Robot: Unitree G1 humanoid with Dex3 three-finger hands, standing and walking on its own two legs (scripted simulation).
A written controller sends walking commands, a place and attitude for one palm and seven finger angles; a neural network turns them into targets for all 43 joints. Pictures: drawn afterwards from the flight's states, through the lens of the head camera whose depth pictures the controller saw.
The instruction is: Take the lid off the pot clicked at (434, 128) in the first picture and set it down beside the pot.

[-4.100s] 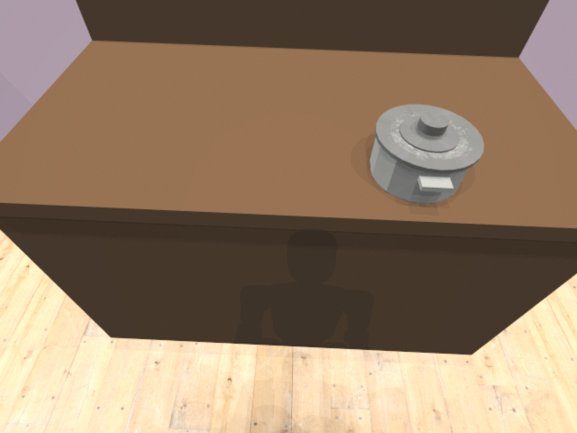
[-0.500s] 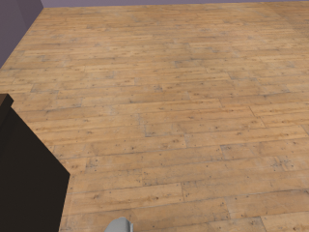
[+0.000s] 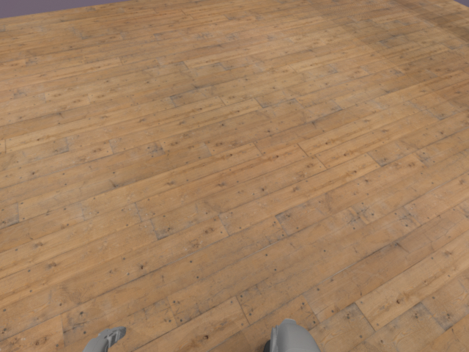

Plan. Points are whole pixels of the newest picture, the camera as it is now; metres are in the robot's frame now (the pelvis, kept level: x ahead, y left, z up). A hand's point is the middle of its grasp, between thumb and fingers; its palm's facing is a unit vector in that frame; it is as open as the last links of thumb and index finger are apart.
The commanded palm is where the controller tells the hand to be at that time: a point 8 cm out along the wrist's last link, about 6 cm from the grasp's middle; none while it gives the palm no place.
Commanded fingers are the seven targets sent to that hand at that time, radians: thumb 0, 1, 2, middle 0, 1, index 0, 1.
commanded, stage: walk to a spot facing it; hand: left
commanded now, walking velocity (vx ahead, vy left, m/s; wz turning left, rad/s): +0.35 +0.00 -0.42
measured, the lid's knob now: out of the picture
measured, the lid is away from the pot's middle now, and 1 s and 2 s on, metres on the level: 0.00 0.00 0.00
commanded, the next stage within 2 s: turn to face it in 0.32 s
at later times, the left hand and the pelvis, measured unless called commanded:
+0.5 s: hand (163, 281) +0.28 +0.17 -0.19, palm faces -0.07 -0.98 -0.18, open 7.2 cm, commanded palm none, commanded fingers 0.00 0.90 0.90 -0.20 -0.30 -0.20 -0.30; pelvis +0.22 -0.02 -0.02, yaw -8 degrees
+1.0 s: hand (180, 237) +0.38 +0.14 -0.16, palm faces +0.14 -0.96 -0.26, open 7.4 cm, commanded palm none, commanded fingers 0.00 0.90 0.90 -0.20 -0.30 -0.20 -0.30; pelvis +0.29 -0.07 -0.02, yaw +6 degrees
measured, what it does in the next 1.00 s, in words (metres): walks ahead: right foot, then left foot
